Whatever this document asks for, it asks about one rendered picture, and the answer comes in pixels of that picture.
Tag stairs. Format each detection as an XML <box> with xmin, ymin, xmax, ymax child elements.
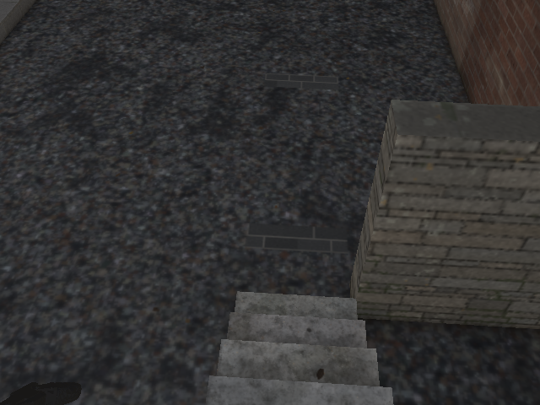
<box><xmin>205</xmin><ymin>291</ymin><xmax>394</xmax><ymax>405</ymax></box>

